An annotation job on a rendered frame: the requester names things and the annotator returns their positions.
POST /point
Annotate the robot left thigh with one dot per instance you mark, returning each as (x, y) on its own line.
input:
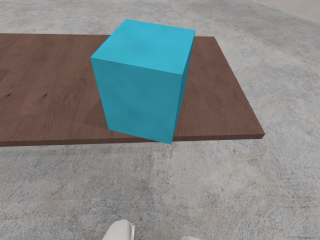
(120, 230)

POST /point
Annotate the table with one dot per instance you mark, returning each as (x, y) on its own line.
(49, 94)

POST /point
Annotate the carton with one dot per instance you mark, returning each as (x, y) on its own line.
(141, 72)

